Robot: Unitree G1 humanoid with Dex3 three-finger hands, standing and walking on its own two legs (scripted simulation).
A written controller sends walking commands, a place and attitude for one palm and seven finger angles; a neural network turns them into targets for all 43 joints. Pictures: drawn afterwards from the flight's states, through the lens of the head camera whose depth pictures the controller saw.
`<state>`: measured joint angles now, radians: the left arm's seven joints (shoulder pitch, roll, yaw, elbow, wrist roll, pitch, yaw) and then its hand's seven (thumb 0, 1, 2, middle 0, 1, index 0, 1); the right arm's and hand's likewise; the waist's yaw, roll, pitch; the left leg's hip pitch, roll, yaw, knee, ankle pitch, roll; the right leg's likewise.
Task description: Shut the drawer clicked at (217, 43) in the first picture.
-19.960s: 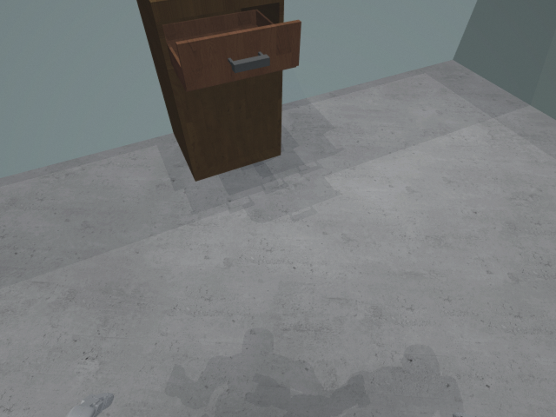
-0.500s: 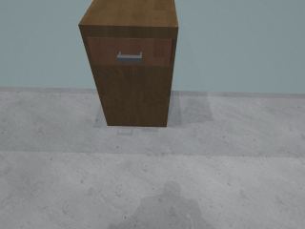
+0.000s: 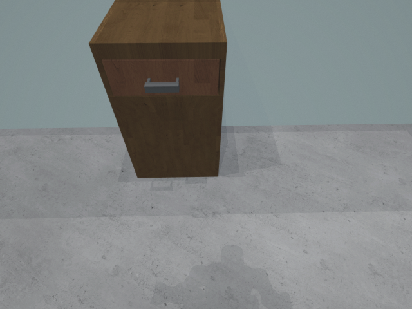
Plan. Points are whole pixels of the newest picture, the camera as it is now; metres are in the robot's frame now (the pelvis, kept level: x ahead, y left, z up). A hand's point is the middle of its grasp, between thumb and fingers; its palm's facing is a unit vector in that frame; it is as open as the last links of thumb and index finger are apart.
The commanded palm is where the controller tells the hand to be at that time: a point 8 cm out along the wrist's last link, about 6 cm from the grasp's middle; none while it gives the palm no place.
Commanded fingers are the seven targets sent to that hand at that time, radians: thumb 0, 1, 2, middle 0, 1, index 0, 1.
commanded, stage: let the arm hang, fingers relaxed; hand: left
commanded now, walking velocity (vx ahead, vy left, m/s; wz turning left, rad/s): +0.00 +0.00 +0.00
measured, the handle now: (162, 83) +0.90 +0.22 -0.09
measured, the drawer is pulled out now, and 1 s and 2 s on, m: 0.00 0.00 0.00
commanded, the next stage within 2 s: look to check the result in 0.02 s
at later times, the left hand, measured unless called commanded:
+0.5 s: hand out of the picture +0.08 +0.24 -0.16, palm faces -0.02 -0.94 -0.33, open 7.4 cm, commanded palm none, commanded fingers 0.00 0.90 0.90 -0.20 -0.30 -0.20 -0.30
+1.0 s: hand out of the picture +0.09 +0.23 -0.16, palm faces -0.03 -0.95 -0.31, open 7.4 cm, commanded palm none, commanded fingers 0.00 0.90 0.90 -0.20 -0.30 -0.20 -0.30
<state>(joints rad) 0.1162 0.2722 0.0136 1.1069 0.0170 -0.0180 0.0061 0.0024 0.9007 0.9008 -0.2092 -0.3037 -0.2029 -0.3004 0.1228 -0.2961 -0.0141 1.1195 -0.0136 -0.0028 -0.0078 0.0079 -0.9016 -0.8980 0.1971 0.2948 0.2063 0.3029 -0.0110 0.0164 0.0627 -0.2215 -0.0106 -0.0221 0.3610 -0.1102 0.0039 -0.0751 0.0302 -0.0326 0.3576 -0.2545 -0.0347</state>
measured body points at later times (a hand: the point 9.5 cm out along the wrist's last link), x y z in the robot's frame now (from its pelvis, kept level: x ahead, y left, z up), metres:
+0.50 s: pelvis +0.02 +0.00 +0.00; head +0.04 -0.01 +0.45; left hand +0.08 +0.29 -0.13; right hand +0.08 -0.28 -0.15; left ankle +0.05 +0.12 -0.74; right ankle -0.04 -0.10 -0.74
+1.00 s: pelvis +0.02 +0.00 +0.00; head +0.04 -0.01 +0.45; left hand +0.09 +0.28 -0.14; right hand +0.08 -0.29 -0.14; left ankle +0.05 +0.12 -0.74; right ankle -0.04 -0.10 -0.74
